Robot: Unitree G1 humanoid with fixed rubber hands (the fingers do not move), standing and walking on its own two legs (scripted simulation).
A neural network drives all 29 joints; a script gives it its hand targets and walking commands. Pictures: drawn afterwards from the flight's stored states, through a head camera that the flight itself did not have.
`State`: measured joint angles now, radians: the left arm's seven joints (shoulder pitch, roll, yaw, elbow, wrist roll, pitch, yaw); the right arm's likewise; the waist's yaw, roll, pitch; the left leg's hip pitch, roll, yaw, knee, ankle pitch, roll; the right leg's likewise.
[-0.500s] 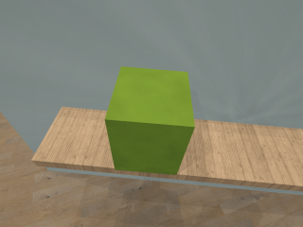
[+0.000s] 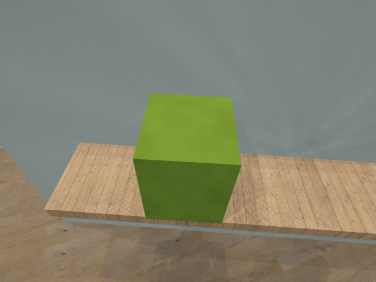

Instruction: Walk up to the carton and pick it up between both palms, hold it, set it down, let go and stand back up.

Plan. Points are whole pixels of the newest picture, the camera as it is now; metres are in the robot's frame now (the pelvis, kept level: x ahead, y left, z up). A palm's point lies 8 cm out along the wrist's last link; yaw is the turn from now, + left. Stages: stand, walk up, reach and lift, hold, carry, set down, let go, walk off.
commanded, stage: stand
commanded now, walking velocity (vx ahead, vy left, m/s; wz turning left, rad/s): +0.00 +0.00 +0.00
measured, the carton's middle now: (187, 160) +0.42 +0.02 +0.02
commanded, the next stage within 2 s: reach and lift in 0.12 s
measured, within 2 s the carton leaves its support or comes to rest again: neither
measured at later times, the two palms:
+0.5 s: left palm out of the picture +0.15 +0.16 -0.11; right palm out of the picture +0.13 -0.18 -0.11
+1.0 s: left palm out of the picture +0.08 +0.20 -0.11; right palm out of the picture +0.03 -0.20 -0.10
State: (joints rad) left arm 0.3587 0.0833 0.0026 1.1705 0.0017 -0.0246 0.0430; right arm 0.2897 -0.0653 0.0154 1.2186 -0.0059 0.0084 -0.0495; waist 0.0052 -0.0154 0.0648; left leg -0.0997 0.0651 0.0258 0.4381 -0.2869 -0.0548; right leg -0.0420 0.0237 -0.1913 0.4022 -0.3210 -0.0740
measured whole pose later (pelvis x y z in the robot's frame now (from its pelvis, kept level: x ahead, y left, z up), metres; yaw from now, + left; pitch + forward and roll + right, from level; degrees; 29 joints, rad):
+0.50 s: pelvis -0.09 -0.01 -0.02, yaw -3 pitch +12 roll +1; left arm -0.07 0.14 0.09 0.27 0.11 0.78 -0.11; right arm -0.19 -0.05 0.12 0.66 0.27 0.36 -0.13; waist -0.07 -0.10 -0.01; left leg -0.58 0.10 0.06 0.55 -0.18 -0.07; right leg -0.57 0.04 -0.13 0.58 -0.23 -0.12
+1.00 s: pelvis -0.12 +0.00 -0.02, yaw -6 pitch -1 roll +3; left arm 0.04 0.21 -0.01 0.40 -0.06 0.61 0.04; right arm 0.16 -0.10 0.10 0.49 0.13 0.31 -0.10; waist 0.04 -0.12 0.07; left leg -0.37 0.03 0.04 0.58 -0.21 -0.04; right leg -0.42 0.02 -0.07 0.68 -0.26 -0.10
